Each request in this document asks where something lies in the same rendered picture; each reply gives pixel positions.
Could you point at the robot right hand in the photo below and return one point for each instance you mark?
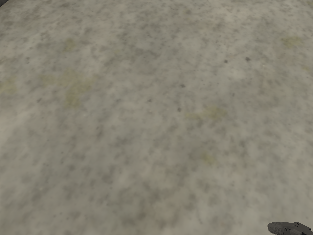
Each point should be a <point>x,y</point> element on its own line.
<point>289,228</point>

